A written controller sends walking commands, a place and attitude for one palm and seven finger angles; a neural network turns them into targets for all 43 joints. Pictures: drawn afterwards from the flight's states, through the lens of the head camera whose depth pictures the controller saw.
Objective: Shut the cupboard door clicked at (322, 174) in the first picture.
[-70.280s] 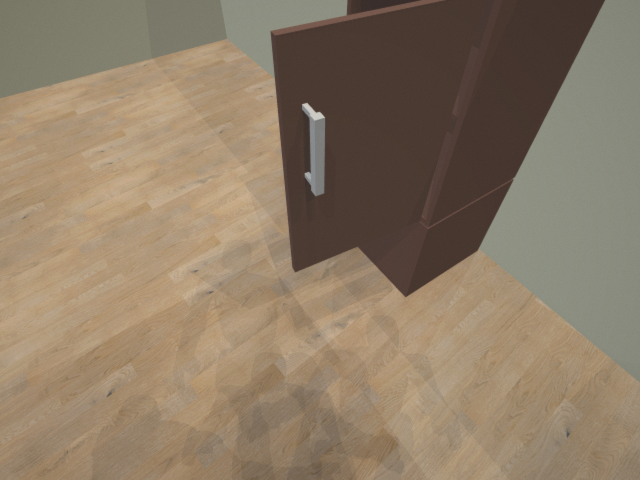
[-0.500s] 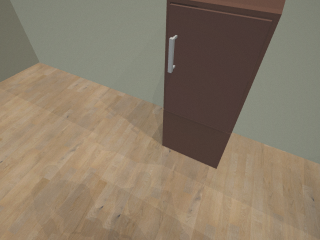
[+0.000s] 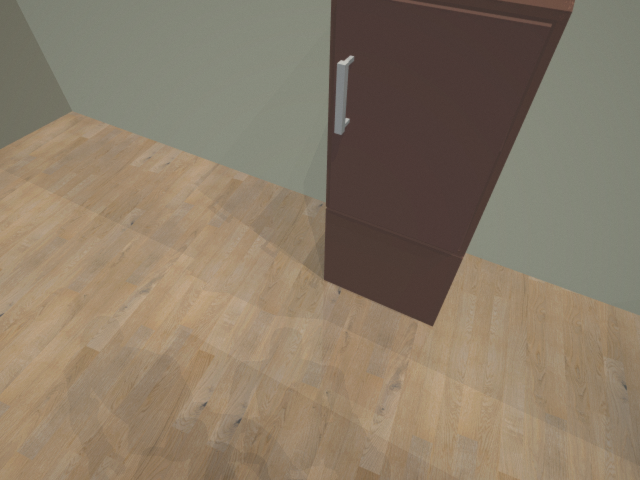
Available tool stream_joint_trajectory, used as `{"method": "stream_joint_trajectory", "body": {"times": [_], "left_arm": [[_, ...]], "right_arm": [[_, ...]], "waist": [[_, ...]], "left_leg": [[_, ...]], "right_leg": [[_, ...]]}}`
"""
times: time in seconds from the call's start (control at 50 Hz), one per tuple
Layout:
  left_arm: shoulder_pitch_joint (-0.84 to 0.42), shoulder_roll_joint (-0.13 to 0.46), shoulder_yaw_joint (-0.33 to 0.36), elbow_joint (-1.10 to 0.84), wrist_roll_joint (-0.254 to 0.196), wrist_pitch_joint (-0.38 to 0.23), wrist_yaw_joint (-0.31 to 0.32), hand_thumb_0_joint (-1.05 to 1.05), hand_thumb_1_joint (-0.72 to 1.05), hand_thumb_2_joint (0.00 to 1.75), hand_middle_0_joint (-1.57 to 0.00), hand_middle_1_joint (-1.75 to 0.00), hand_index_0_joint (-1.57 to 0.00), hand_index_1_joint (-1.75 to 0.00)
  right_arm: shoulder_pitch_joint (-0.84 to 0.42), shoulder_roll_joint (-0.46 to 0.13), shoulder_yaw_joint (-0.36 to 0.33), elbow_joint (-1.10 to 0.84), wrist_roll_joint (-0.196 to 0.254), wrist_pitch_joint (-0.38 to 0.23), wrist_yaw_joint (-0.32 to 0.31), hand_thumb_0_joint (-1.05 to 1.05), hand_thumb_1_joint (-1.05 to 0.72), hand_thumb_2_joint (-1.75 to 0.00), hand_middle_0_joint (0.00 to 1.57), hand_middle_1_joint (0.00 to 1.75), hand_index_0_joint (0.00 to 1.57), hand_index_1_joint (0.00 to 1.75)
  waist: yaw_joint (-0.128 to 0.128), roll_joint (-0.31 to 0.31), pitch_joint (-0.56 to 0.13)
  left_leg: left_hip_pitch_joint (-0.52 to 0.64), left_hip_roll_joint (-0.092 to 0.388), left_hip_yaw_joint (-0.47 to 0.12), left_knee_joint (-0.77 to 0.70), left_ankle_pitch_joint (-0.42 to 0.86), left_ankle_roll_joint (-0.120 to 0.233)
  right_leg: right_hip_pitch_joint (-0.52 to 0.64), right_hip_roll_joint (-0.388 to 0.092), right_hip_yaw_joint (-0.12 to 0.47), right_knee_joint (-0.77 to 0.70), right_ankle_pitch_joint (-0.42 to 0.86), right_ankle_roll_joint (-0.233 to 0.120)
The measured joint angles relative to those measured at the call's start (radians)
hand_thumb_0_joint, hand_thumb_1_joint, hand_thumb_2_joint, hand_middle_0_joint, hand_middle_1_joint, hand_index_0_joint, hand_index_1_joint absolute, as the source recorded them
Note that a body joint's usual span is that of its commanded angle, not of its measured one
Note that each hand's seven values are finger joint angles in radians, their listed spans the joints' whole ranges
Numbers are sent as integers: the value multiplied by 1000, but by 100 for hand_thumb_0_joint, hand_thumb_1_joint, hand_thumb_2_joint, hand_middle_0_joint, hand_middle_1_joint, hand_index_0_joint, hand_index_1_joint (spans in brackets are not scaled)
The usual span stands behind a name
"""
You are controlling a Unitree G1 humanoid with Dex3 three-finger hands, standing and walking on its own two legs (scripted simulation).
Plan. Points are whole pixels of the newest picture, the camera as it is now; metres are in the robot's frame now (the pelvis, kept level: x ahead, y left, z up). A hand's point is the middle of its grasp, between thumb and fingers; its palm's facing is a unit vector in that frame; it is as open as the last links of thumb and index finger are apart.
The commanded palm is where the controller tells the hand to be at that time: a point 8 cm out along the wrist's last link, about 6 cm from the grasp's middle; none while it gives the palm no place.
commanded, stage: look to check the result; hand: left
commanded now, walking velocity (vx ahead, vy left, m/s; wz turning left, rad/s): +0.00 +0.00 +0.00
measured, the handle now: (344, 96) +0.90 -0.01 +0.04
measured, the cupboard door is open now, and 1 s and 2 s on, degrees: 0 0 0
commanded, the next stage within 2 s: stand and wait in 0.34 s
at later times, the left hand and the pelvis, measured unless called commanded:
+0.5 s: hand out of the picture +0.06 +0.20 -0.17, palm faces +0.01 -0.96 -0.26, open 7.4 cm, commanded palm none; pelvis +0.02 -0.01 +0.00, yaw +0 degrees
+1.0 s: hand out of the picture +0.06 +0.20 -0.17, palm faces +0.01 -0.96 -0.28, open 7.4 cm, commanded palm none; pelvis +0.04 -0.01 +0.00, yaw +0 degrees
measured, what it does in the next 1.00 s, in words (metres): stands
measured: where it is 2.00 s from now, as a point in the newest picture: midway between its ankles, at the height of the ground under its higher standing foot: outside the picture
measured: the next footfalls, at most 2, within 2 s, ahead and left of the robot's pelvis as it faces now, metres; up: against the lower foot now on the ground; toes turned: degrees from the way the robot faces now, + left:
none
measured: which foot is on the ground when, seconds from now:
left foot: down 0.00-1.00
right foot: down 0.00-1.00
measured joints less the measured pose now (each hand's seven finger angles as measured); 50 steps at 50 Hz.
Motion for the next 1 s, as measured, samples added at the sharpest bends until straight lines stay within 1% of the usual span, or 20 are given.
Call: {"method": "stream_joint_trajectory", "body": {"times": [0.24,0.52,0.78,1.0], "left_arm": [[-73,41,-3,-7,-1,-4,-7,0,91,90,-20,-30,-20,-30],[-147,66,-6,-22,-3,-11,-12,0,91,90,-20,-30,-20,-30],[-148,80,-4,-18,-4,-10,-12,0,91,90,-20,-30,-20,-30],[-131,75,-5,-7,-5,-8,-10,0,91,90,-20,-30,-20,-30]], "right_arm": [[-69,-50,1,-3,1,-4,5,0,-90,-90,20,30,20,30],[-133,-78,8,-4,0,-11,10,0,-90,-90,20,30,20,30],[-140,-86,12,2,1,-9,11,0,-90,-90,20,30,20,30],[-134,-83,14,9,2,-7,9,0,-90,-90,20,30,20,30]], "waist": [[0,1,10],[-1,-4,7],[1,-3,12],[4,-5,18]], "left_leg": [[23,3,-3,-14,-5,-6],[52,7,-9,-37,-12,-14],[70,6,-15,-50,-20,-19],[80,7,-15,-54,-28,-22]], "right_leg": [[28,4,-2,-24,-1,-4],[68,10,-7,-70,2,-8],[94,12,-11,-95,-1,-10],[106,13,-11,-104,-7,-13]]}}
